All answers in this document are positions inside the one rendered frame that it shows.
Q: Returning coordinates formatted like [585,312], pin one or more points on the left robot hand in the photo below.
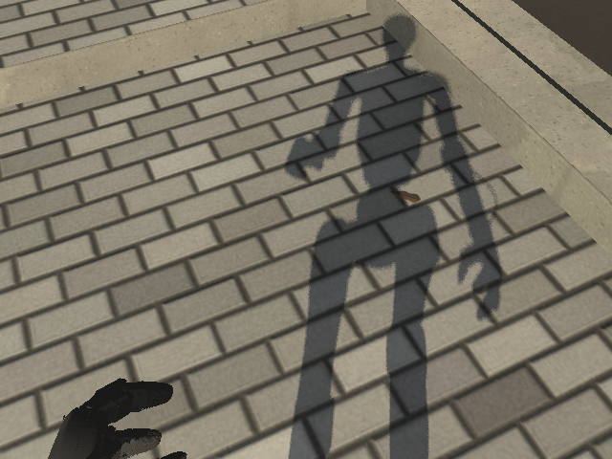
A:
[85,434]

